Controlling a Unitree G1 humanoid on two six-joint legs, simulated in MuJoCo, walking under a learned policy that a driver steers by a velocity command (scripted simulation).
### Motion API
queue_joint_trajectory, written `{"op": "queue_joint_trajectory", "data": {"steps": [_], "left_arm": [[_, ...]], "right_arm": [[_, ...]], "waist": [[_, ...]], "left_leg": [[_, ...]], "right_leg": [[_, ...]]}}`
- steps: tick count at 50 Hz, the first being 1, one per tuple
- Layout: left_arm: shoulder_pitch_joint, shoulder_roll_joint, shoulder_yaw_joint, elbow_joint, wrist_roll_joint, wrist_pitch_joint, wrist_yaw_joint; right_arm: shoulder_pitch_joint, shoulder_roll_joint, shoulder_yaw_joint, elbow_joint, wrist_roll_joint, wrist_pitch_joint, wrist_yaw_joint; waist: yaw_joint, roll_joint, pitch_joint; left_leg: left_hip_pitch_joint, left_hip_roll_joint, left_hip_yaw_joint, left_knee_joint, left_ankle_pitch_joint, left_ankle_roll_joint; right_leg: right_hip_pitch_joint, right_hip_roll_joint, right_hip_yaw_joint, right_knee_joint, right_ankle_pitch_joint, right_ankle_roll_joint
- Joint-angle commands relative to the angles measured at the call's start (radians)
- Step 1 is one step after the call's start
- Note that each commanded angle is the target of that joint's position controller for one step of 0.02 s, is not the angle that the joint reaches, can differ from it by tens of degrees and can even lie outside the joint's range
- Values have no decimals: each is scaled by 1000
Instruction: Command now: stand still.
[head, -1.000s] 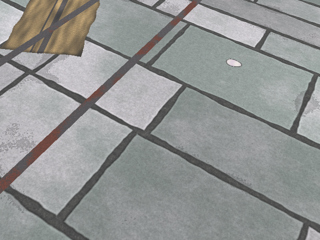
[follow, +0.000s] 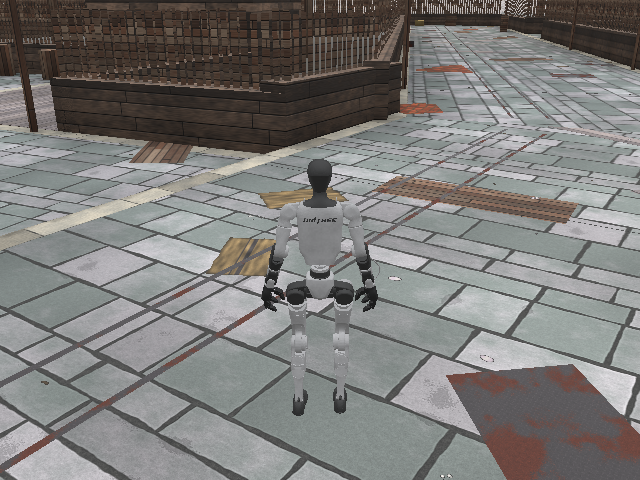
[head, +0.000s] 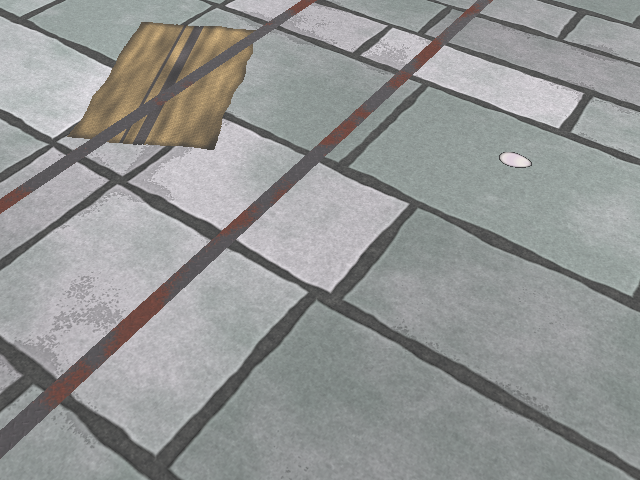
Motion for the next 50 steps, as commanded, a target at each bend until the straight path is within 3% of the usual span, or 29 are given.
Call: {"op": "queue_joint_trajectory", "data": {"steps": [1,21,22,23,24,25,26,27,28,29,31,33,34,35,36,37,38,40,42,47,49,50], "left_arm": [[17,94,16,-3,0,-9,6],[74,33,-5,129,0,-13,17],[96,40,0,136,1,-10,16],[103,75,14,130,2,-3,12],[116,97,24,120,8,4,4],[142,91,26,115,6,4,-1],[170,72,25,114,-1,-2,0],[206,94,39,127,2,-11,0],[207,115,52,127,8,-20,-1],[178,113,55,109,9,-30,-7],[43,116,59,54,-4,-39,-14],[-94,127,73,1,-16,-35,-12],[-159,99,72,-40,-10,-44,-12],[-180,-11,47,-81,-12,-59,-19],[-161,-10,42,-119,-5,-65,-27],[-175,35,51,-118,9,-65,-44],[-142,33,56,-105,11,-67,-62],[-95,36,64,-89,19,-55,-82],[-119,12,60,-104,18,-40,-92],[-318,16,44,-203,11,-22,-110],[-390,17,33,-247,17,-23,-120],[-402,16,28,-262,16,-25,-121]], "right_arm": [[24,-97,-17,2,1,-9,-5],[83,-36,4,134,2,-10,-13],[108,-38,2,142,0,-8,-13],[113,-68,-11,133,-4,-1,-9],[94,-86,-20,113,-14,5,0],[54,-65,-17,81,-16,1,8],[-18,-18,-6,39,-12,-11,13],[-64,19,0,10,-15,-24,22],[-92,-7,-7,-11,-23,-37,32],[-110,-49,-20,-30,-26,-49,39],[-37,-39,-27,-34,-14,-71,51],[195,-11,-34,35,7,-86,42],[328,-66,-53,74,3,-91,23],[401,-151,-71,78,-15,-98,3],[321,-190,-79,51,-27,-89,-8],[228,-135,-70,15,-26,-92,-8],[159,-115,-63,-11,-17,-102,-1],[135,-104,-59,-29,-11,-121,1],[177,-73,-52,-13,-10,-130,6],[251,-45,-41,8,-29,-146,18],[260,-55,-39,13,-24,-147,10],[254,-71,-40,12,-23,-146,7]], "waist": [[-2,4,0],[-4,2,25],[-4,-2,-19],[-1,-10,-4],[9,-22,66],[27,-42,127],[51,-72,159],[64,-144,132],[65,-163,108],[52,-120,79],[-35,-96,51],[-164,-77,62],[-219,16,52],[-223,263,-20],[-151,270,2],[-110,120,57],[-67,72,67],[-36,61,43],[-38,59,51],[-59,65,149],[-60,56,181],[-50,58,178]], "left_leg": [[-51,105,-95,-76,142,32],[-57,104,-80,-77,144,27],[-52,77,-65,-69,-51,40],[-101,46,-58,-29,-344,66],[-207,47,-86,-4,-536,88],[-306,53,-96,42,-571,96],[-382,43,-47,108,-421,77],[-408,20,53,213,-212,49],[-398,45,86,314,-122,36],[-366,66,62,354,-144,32],[-190,58,67,247,-165,37],[202,-4,138,-11,-48,44],[430,67,68,-64,-89,46],[488,349,-269,-221,-372,52],[355,505,-513,-288,-591,142],[267,491,-490,-288,-591,155],[238,437,-377,-291,-494,128],[220,366,-175,-309,-302,85],[211,312,-19,-303,-128,52],[153,263,207,-349,122,28],[172,260,274,-361,275,17],[178,260,316,-344,440,6]], "right_leg": [[26,-99,108,-68,93,-25],[18,-97,107,-69,98,-25],[32,-73,97,-64,-103,-35],[0,-52,105,-44,-395,-61],[-52,-75,165,-57,-602,-92],[-57,-116,241,-82,-684,-122],[-17,-172,321,-132,-642,-147],[42,-264,437,-232,-625,-188],[26,-339,514,-302,-585,-220],[-21,-343,535,-318,-524,-227],[-163,-264,430,-280,-420,-194],[-454,-125,283,-145,-394,-144],[-663,-47,212,32,-349,-98],[-733,42,78,400,-296,-70],[-820,-13,69,572,-223,-78],[-823,-74,108,671,-125,-81],[-814,-89,119,708,-48,-74],[-783,-99,84,784,15,-56],[-798,-100,50,848,77,-55],[-785,-94,-43,705,172,-71],[-738,-87,-106,554,168,-88],[-670,-69,-143,479,158,-107]]}}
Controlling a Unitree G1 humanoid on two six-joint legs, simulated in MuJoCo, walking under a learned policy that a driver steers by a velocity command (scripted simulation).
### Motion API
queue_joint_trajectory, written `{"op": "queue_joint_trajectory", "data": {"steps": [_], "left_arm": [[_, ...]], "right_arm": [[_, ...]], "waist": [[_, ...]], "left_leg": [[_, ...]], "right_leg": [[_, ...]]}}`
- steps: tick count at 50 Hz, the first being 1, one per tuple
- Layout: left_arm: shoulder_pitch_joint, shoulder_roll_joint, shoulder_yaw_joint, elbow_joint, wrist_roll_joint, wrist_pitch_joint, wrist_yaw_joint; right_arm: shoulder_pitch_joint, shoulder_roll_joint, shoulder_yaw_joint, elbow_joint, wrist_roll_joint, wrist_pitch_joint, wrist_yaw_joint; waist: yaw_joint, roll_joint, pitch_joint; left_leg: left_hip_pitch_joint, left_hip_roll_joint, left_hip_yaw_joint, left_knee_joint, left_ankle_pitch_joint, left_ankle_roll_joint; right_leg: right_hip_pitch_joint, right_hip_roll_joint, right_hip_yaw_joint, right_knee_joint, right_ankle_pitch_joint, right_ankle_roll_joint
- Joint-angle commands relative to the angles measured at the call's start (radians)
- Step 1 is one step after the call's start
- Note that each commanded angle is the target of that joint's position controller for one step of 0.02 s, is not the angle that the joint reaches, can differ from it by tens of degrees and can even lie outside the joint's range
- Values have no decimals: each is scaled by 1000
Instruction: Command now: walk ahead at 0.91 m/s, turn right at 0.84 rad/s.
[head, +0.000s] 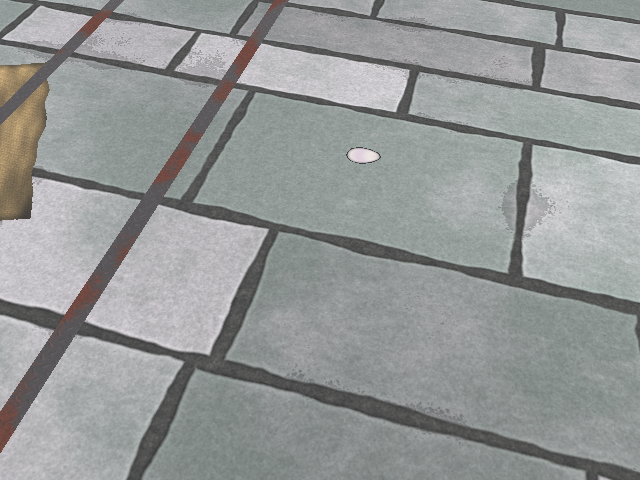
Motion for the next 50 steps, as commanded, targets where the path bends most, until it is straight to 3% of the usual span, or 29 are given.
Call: {"op": "queue_joint_trajectory", "data": {"steps": [1,3,5,6,7,8,9,10,11,13,15,18,22,24,26,28,29,30,31,32,33,36,39,42,46,47,48,49,50], "left_arm": [[-172,-3,-26,-126,-2,-13,-9],[-76,38,-19,-115,-5,-10,6],[244,115,13,-48,-10,-9,26],[448,172,45,12,-9,-16,42],[430,213,83,21,-40,-7,57],[316,329,88,-12,12,0,51],[379,308,87,-25,13,9,64],[365,249,77,2,5,-4,75],[338,199,63,10,2,-20,80],[262,162,43,-7,-6,-51,96],[272,145,28,-10,-27,-78,92],[341,165,30,-13,-27,-97,86],[447,195,45,-6,-33,-94,78],[441,209,49,-11,-38,-92,86],[417,242,53,-13,-34,-98,93],[330,272,56,-23,-4,-107,85],[315,146,24,-43,8,-118,84],[508,22,-11,-79,-59,-119,75],[473,100,-17,-50,-28,-109,86],[348,127,-13,-61,-9,-101,78],[265,125,-17,-89,6,-101,68],[168,72,-40,-170,45,-85,49],[99,58,-66,-236,41,-94,48],[46,52,-84,-246,8,-98,38],[166,141,-49,-201,23,-94,83],[245,171,-39,-191,39,-105,95],[353,239,-26,-196,56,-110,107],[367,239,-19,-217,35,-94,92],[283,187,-16,-236,1,-80,92]], "right_arm": [[-19,-128,-13,-41,2,-12,-10],[4,-191,-26,-44,7,5,-28],[-52,-267,-51,-75,2,33,-29],[-92,-274,-58,-99,1,40,-14],[-140,-229,-59,-111,4,35,3],[-123,-106,-25,-244,17,5,28],[-273,-159,-24,-299,17,-25,28],[-280,-164,-20,-303,17,-37,27],[-279,-164,-17,-305,6,-33,24],[-228,-140,-8,-292,-36,11,27],[-260,-127,1,-320,-49,48,37],[-471,-125,17,-423,-32,55,47],[-595,-119,33,-479,-5,49,56],[-607,-137,32,-503,2,47,51],[-469,-189,10,-469,3,43,35],[-108,-279,-36,-376,17,42,-1],[75,-330,-54,-338,-11,39,-20],[14,-405,-70,-325,-37,35,-4],[-101,-317,-71,-348,-24,40,21],[-165,-221,-52,-349,-11,38,30],[-162,-180,-42,-321,-12,37,35],[-85,-145,-23,-230,8,24,34],[-91,-195,-31,-218,21,10,29],[-111,-265,-60,-228,30,24,38],[-66,-278,-77,-239,58,45,37],[-67,-258,-76,-255,65,48,34],[-37,-167,-56,-300,75,53,26],[150,-141,-49,-313,103,80,-5],[148,-202,-59,-285,61,107,-15]], "waist": [[32,89,194],[91,140,98],[248,197,-57],[328,174,-147],[319,2,-160],[132,-189,-204],[205,-20,-235],[165,61,-90],[105,143,-14],[14,151,53],[-2,123,88],[55,69,154],[140,-15,91],[136,-32,63],[69,-45,-48],[-146,-53,-219],[-193,60,-309],[-13,473,-428],[-16,286,-320],[-22,120,-173],[-17,26,-84],[49,85,39],[90,76,78],[78,130,22],[122,81,-52],[156,64,-101],[163,-100,-246],[88,-240,-466],[74,-153,-445]], "left_leg": [[-151,230,33,-37,878,33],[-67,261,52,155,1417,24],[-101,309,22,559,1591,55],[-238,305,-8,850,1392,77],[-538,130,-30,1234,530,59],[-1007,-14,-166,1552,-80,3],[-1096,8,-338,1561,29,19],[-1116,71,-347,1468,68,28],[-1046,114,-348,1350,91,24],[-918,156,-348,1255,75,-12],[-891,180,-318,1151,55,-46],[-865,160,-254,867,243,-70],[-775,66,-228,559,478,-29],[-714,38,-246,446,474,-5],[-492,-17,-243,388,425,23],[-142,16,-240,396,292,49],[78,181,-426,437,-12,72],[232,457,-1093,200,-111,222],[141,404,-1183,136,-326,271],[-5,351,-1003,134,-292,274],[-137,306,-888,125,-165,265],[-312,214,-731,99,158,253],[-432,186,-589,77,714,252],[-591,78,-464,69,753,172],[-492,24,-493,366,757,64],[-546,-24,-489,555,610,40],[-663,-90,-401,869,58,17],[-722,-103,-353,1154,-351,22],[-756,-50,-335,1210,-233,23]], "right_leg": [[94,57,-122,-205,-10,-54],[256,144,-179,-241,-66,-98],[557,191,-146,-242,-202,-147],[822,197,-65,-349,-230,-179],[1053,115,126,-435,-323,-201],[1256,-139,724,-585,-396,-384],[1228,-181,879,-746,-513,-389],[1078,-184,824,-808,-516,-343],[915,-144,740,-825,-421,-297],[675,-44,568,-831,-275,-260],[531,18,491,-844,-226,-255],[428,77,445,-888,-43,-227],[606,77,446,-829,344,-159],[708,57,458,-775,469,-130],[785,46,448,-620,741,-81],[727,62,413,-207,747,-53],[535,122,361,149,301,-48],[256,263,264,436,-386,8],[125,178,258,472,-315,-17],[100,131,249,436,-244,-14],[109,110,240,378,-233,-12],[101,48,204,227,-290,24],[160,32,146,-56,-232,91],[532,127,70,-365,55,113],[741,120,120,-538,196,89],[853,34,170,-553,282,74],[1035,-253,377,-483,683,33],[1153,-518,579,-423,998,-79],[1037,-434,585,-489,799,-99]]}}
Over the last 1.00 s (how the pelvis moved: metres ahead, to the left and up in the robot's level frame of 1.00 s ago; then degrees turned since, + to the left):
0.19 0.00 -0.02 -16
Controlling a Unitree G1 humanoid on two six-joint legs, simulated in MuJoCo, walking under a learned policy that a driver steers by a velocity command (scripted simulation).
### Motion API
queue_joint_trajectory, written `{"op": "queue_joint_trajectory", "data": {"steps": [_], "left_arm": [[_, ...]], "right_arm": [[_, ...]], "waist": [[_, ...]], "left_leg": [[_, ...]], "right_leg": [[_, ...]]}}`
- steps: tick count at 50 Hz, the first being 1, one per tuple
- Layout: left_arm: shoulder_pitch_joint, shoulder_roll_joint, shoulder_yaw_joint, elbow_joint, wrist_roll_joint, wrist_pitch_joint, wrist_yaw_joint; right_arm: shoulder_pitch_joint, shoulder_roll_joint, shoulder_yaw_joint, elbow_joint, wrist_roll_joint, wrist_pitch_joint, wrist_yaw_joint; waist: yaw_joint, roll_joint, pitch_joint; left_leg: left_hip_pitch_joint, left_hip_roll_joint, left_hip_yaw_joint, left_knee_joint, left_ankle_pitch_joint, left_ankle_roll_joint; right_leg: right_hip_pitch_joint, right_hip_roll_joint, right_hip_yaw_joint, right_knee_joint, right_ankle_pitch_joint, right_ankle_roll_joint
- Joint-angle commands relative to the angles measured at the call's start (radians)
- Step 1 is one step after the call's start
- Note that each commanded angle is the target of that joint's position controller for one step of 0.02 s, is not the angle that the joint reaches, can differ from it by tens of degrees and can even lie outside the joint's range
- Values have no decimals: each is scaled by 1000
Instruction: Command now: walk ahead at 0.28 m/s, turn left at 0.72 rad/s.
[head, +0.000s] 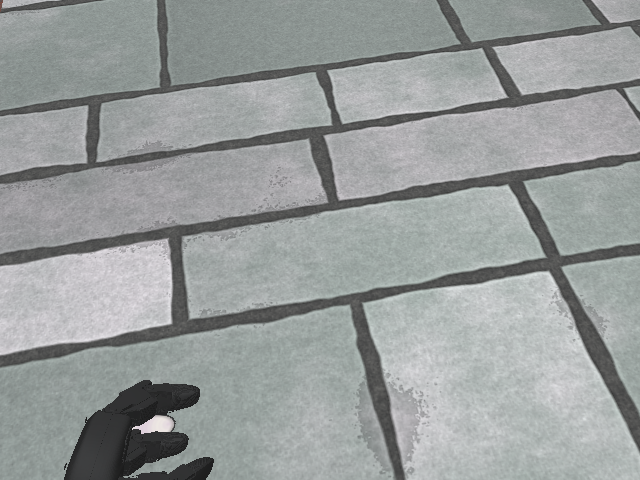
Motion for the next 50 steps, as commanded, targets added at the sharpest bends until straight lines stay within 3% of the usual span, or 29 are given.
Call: {"op": "queue_joint_trajectory", "data": {"steps": [1,2,4,7,9,13,17,18,19,20,21,22,23,24,25,27,29,35,37,38,39,40,41,42,43,44,46,47,50], "left_arm": [[250,119,62,-23,-35,21,16],[207,77,49,-16,-31,25,23],[218,96,57,5,-32,27,37],[217,109,71,13,-32,25,41],[214,113,76,20,-29,29,44],[192,148,94,17,-24,41,36],[263,204,124,23,-36,70,14],[269,212,129,24,-43,83,12],[323,210,134,31,-35,95,4],[332,158,121,8,-23,106,-6],[228,121,101,-104,2,117,-11],[120,176,114,-121,21,114,-9],[93,190,121,-126,0,101,-12],[150,205,126,-92,-13,86,-14],[200,204,127,-63,-4,77,-16],[234,182,120,-22,4,81,-21],[196,160,111,-23,-8,87,-24],[60,141,87,-60,-41,74,-20],[124,160,93,-46,-57,67,-10],[216,173,101,-19,-61,61,0],[348,206,115,20,-52,50,14],[501,284,135,47,-20,34,29],[510,383,150,34,10,30,30],[401,330,145,15,10,30,19],[356,250,125,4,-2,29,11],[347,208,113,14,-10,25,5],[376,187,102,53,-19,10,8],[401,188,103,72,-21,0,4],[479,176,101,125,-31,-17,-4]], "right_arm": [[54,-116,-26,-95,-31,34,-23],[2,-113,-30,-104,-44,45,-9],[-34,-87,-30,-124,-57,75,16],[-106,-62,-27,-168,-56,101,30],[-180,-53,-21,-208,-60,114,41],[-279,-47,-6,-260,-47,124,68],[-369,-87,-16,-310,-41,122,73],[-351,-90,-20,-309,-46,115,72],[-288,-115,-30,-284,-56,105,62],[-174,-212,-59,-251,-69,94,46],[-122,-355,-93,-281,-51,87,43],[-103,-303,-85,-278,-49,93,40],[-167,-262,-66,-281,-48,99,29],[-230,-236,-56,-290,-49,99,23],[-283,-221,-49,-306,-51,91,18],[-296,-190,-36,-305,-56,66,25],[-251,-195,-39,-285,-51,46,33],[-228,-229,-49,-289,-47,23,35],[-301,-225,-46,-314,-42,16,39],[-345,-218,-43,-326,-42,15,41],[-359,-180,-32,-329,-43,9,40],[-360,-93,-4,-335,-39,-9,36],[-349,-32,20,-384,-16,-19,33],[-313,-66,24,-363,-35,-9,24],[-324,-102,16,-339,-56,-1,31],[-330,-110,14,-326,-72,0,47],[-348,-109,15,-315,-85,5,78],[-357,-104,19,-315,-83,7,85],[-453,-99,28,-340,-81,6,87]], "waist": [[143,-113,-379],[126,-107,-277],[106,-152,-188],[86,-121,-187],[87,-126,-162],[94,-150,-144],[142,-147,-124],[128,-123,-126],[118,-44,-174],[80,202,-171],[36,393,-144],[-15,217,-91],[29,213,-19],[86,190,-11],[121,184,-32],[137,135,-73],[124,99,-69],[86,124,-57],[135,119,-63],[193,92,-72],[256,28,-99],[321,-153,-171],[285,-362,-206],[217,-229,-145],[196,-107,-108],[181,-58,-88],[179,-106,-56],[182,-122,-39],[192,-76,10]], "left_leg": [[-364,59,72,408,-6,-8],[-381,84,85,372,38,-22],[-351,104,98,357,81,-42],[-351,117,113,327,138,-42],[-361,142,122,233,200,-36],[-186,143,183,-42,322,-8],[-113,109,244,-223,217,20],[-62,94,254,-306,232,33],[41,70,231,-364,208,61],[164,211,-32,-520,35,132],[245,426,-592,-707,-282,299],[215,441,-623,-783,-475,332],[131,404,-549,-781,-448,307],[77,346,-446,-774,-331,269],[33,289,-368,-759,-224,242],[-14,222,-288,-740,-97,237],[-15,200,-287,-732,-61,251],[-61,182,-348,-662,21,250],[-186,174,-379,-635,29,223],[-271,153,-375,-576,19,199],[-388,97,-328,-443,-10,164],[-481,-11,-175,-141,-25,125],[-665,-102,-44,126,-42,103],[-713,11,-40,282,81,108],[-694,40,-32,326,163,104],[-660,63,-32,304,219,92],[-618,78,-30,262,286,65],[-628,69,-32,256,320,57],[-694,56,-41,175,375,37]], "right_leg": [[609,-414,331,-112,699,-168],[519,-350,239,-155,616,-148],[395,-318,123,-211,620,-158],[344,-332,49,-255,547,-191],[324,-339,-11,-276,460,-184],[233,-314,-162,-258,232,-118],[294,-361,-197,-160,134,-71],[290,-352,-222,-90,89,-44],[249,-322,-244,18,-166,-7],[62,-225,-311,308,-510,42],[-312,-23,-186,530,-681,94],[-393,-51,-7,592,-556,76],[-390,-56,18,567,-430,64],[-317,-73,18,510,-335,66],[-233,-74,9,465,-282,70],[-133,-54,-12,445,-201,77],[-127,-39,-14,367,-170,91],[9,5,16,61,-148,106],[225,16,23,-15,-134,82],[380,19,13,-68,-104,69],[577,4,6,-100,-135,59],[736,-168,176,-189,-352,34],[768,-394,687,-415,-765,-26],[659,-437,799,-431,-825,-84],[591,-390,684,-395,-762,-89],[536,-324,520,-377,-646,-75],[474,-235,336,-419,-516,-64],[470,-221,299,-435,-467,-73],[490,-219,232,-476,-332,-123]]}}
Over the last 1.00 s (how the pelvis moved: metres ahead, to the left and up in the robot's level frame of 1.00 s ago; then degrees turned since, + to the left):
0.79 -0.28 -0.01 -22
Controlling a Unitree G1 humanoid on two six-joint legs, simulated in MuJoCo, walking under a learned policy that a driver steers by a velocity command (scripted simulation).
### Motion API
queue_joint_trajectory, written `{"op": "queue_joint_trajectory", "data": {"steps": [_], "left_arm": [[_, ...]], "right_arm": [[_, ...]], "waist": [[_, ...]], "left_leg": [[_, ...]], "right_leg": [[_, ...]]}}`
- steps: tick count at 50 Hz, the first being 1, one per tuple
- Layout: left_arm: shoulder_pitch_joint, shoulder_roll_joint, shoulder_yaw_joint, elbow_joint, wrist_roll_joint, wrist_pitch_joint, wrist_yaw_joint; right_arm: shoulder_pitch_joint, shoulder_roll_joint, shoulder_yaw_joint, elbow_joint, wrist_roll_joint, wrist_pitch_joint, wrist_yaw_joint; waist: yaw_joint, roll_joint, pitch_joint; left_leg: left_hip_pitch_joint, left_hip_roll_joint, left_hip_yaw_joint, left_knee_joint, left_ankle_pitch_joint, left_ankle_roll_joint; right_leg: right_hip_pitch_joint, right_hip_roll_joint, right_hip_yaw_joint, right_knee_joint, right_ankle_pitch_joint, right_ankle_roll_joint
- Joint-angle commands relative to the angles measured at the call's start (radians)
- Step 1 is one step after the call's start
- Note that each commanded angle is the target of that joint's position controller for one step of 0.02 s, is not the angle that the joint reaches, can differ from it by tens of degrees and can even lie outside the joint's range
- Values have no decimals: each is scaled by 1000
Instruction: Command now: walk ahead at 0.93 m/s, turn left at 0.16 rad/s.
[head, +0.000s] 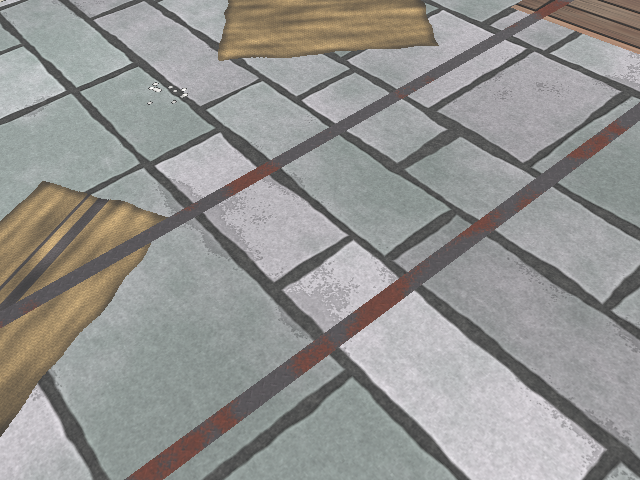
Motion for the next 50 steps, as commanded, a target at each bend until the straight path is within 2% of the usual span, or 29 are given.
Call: {"op": "queue_joint_trajectory", "data": {"steps": [1,4,6,8,9,10,11,12,13,14,15,17,19,22,27,29,31,32,33,34,35,36,37,38,40,41,43,46,50], "left_arm": [[43,119,28,-7,-14,-28,-5],[33,118,28,13,-23,-26,-10],[41,175,43,32,-23,-23,-11],[53,212,51,54,-25,-18,-10],[51,223,53,63,-29,-15,-10],[31,219,52,56,-35,-18,-11],[26,121,28,25,-24,-20,-13],[68,22,10,-29,-57,-17,-16],[-2,94,26,-27,-51,-1,-13],[-52,101,30,-29,-37,7,-19],[-61,79,25,-16,-31,15,-29],[-39,48,23,4,-13,46,-46],[-112,25,18,-18,-9,73,-58],[-236,16,8,-65,-9,82,-74],[-429,20,-19,-136,-7,71,-101],[-425,23,-26,-126,-3,65,-90],[-270,90,-7,-79,5,62,-67],[-74,139,16,-19,8,62,-49],[115,190,43,36,18,63,-23],[129,282,62,55,32,59,-1],[78,316,72,14,38,46,1],[7,237,70,14,25,40,3],[-55,183,54,28,19,26,2],[-101,133,46,38,21,11,-4],[-107,67,25,61,11,-15,-1],[-102,48,20,78,-2,-27,-4],[-78,55,23,100,-19,-48,-11],[-58,35,15,115,-13,-60,-15],[-16,68,7,132,-21,-56,14]], "right_arm": [[-140,-51,-1,-105,-6,-17,10],[-255,-17,29,-135,4,-31,29],[-252,-10,34,-128,12,-37,26],[-171,-50,18,-102,11,-42,-1],[-20,-81,0,-54,7,-47,-21],[169,-121,-21,4,-5,-52,-44],[353,-206,-45,25,-30,-59,-68],[353,-269,-55,17,-41,-56,-75],[263,-203,-45,16,-26,-51,-77],[197,-124,-27,24,-13,-53,-75],[161,-84,-19,36,-9,-58,-71],[147,-44,-8,60,7,-70,-76],[169,-18,-4,97,27,-90,-70],[186,0,-2,132,27,-108,-65],[249,-40,-5,192,22,-113,-82],[313,-93,-5,230,23,-111,-90],[294,-184,-20,244,17,-81,-107],[259,-207,-24,245,4,-63,-111],[222,-200,-23,242,8,-54,-106],[283,-29,10,220,4,-59,-84],[377,6,20,172,79,-74,-76],[218,-82,3,161,72,-81,-84],[199,-64,4,161,72,-81,-78],[200,-42,8,185,60,-69,-76],[253,4,13,219,35,-26,-53],[246,21,10,223,35,-10,-42],[155,34,9,191,34,8,-30],[15,53,17,144,46,4,-19],[-115,45,30,95,38,-13,2]], "waist": [[-16,-148,144],[-5,-170,157],[-15,-186,150],[-66,-188,92],[-147,-167,3],[-241,-144,-107],[-300,12,-263],[-233,229,-359],[-205,127,-215],[-169,51,-73],[-134,22,-5],[-80,70,50],[-67,51,110],[-57,27,164],[-64,-46,229],[-51,-22,196],[57,44,87],[152,62,-12],[245,45,-91],[132,-206,-166],[49,-309,-358],[72,-96,-178],[15,-67,-15],[-29,0,63],[-86,-40,100],[-100,-53,117],[-100,-79,167],[-79,-114,199],[-71,-94,202]], "left_leg": [[-271,40,-12,-107,73,-25],[-23,90,146,-381,154,-38],[130,69,165,-466,116,-24],[284,21,173,-538,22,-3],[478,-13,181,-580,11,10],[754,30,144,-573,13,19],[997,299,-135,-610,-363,29],[1055,509,-608,-826,-744,51],[907,484,-642,-903,-729,51],[781,440,-450,-879,-553,46],[679,395,-313,-893,-352,46],[567,341,-135,-938,-184,30],[542,325,-15,-983,-49,21],[529,288,171,-1027,154,4],[541,248,375,-1070,560,-33],[611,283,363,-1033,1012,-16],[708,322,341,-782,1325,21],[682,333,318,-545,1316,46],[548,283,315,-220,1126,59],[256,124,247,203,-102,61],[-15,-5,6,458,-271,55],[-89,72,-11,414,-114,69],[-76,113,22,338,-37,65],[-30,156,22,272,-10,58],[77,194,16,210,12,39],[68,204,15,188,27,36],[-22,223,42,136,88,24],[-64,179,145,-33,242,33],[8,99,296,-353,349,77]], "right_leg": [[112,-215,284,-285,-77,-154],[-17,-165,194,-341,145,-155],[-26,-189,178,-326,341,-156],[31,-202,161,-180,690,-151],[20,-180,128,17,857,-141],[-125,-132,107,273,761,-127],[-335,-56,86,639,276,-124],[-567,37,132,910,-194,-123],[-647,4,155,989,-79,-130],[-661,-45,140,948,8,-127],[-628,-76,131,905,49,-111],[-579,-107,120,879,61,-82],[-631,-124,110,878,99,-73],[-688,-118,72,811,241,-71],[-531,-51,-70,430,382,-133],[-371,49,-117,343,356,-169],[-189,123,-104,295,183,-195],[9,122,-47,257,107,-216],[257,80,9,171,77,-234],[482,-206,285,221,-67,-211],[631,-408,817,9,-246,-297],[459,-345,707,-106,-284,-241],[275,-330,573,-141,-203,-232],[140,-296,462,-173,-101,-203],[-20,-239,278,-233,-30,-148],[-33,-205,203,-257,5,-112],[-30,-191,70,-287,178,-63],[-17,-100,-137,-303,472,-19],[107,-111,-247,-291,891,5]]}}
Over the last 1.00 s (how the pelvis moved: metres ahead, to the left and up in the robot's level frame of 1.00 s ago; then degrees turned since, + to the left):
0.31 0.14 0.02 50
